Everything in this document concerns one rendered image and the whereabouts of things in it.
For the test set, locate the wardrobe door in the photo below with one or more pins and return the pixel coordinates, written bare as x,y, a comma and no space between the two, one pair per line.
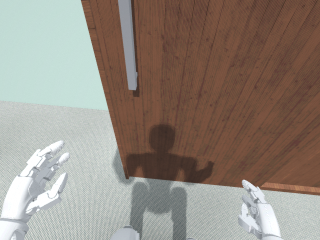
227,90
303,170

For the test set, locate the left robot thigh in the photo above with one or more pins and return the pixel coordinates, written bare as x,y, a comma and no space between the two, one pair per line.
126,234

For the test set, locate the robot left shin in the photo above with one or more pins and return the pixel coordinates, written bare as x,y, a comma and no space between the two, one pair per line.
128,226

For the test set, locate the robot left forearm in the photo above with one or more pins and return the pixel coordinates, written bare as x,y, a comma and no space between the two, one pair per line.
12,229

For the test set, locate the left robot hand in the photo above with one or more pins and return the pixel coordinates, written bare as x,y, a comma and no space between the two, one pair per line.
18,203

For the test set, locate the right robot hand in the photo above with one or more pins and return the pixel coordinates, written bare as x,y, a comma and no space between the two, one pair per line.
263,222

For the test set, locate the handle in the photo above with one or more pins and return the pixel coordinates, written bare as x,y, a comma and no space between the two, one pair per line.
125,12

